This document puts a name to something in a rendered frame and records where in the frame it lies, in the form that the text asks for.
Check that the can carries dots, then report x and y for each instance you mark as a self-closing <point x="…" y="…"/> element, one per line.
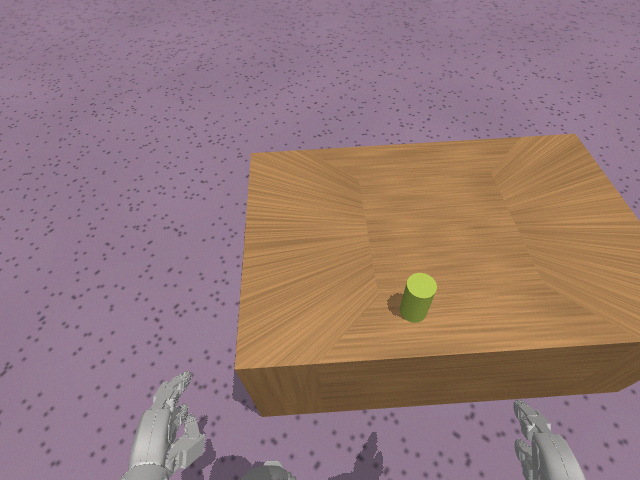
<point x="417" y="298"/>

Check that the left robot hand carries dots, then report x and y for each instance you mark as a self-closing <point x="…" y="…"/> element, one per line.
<point x="157" y="427"/>

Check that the left robot arm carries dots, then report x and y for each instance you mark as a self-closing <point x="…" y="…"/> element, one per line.
<point x="146" y="472"/>

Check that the right robot hand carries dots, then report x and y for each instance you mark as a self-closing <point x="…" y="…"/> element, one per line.
<point x="550" y="457"/>

